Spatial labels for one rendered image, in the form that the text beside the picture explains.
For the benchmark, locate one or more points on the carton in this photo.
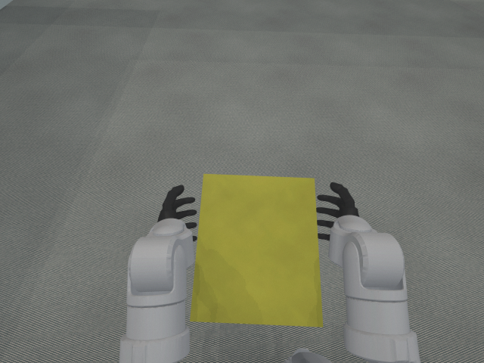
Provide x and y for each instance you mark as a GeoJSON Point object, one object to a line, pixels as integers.
{"type": "Point", "coordinates": [257, 259]}

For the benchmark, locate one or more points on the robot left hand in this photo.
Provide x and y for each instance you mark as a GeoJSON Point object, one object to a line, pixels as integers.
{"type": "Point", "coordinates": [170, 205]}

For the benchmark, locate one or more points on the robot right hand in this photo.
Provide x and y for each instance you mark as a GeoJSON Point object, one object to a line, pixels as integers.
{"type": "Point", "coordinates": [345, 203]}

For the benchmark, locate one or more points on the left robot forearm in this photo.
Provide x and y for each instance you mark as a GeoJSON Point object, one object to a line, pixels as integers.
{"type": "Point", "coordinates": [156, 293]}

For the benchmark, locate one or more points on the right robot forearm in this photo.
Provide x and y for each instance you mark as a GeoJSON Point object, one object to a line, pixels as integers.
{"type": "Point", "coordinates": [377, 327]}

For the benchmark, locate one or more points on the robot right shin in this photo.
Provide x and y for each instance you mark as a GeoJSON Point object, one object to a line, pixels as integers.
{"type": "Point", "coordinates": [300, 350]}

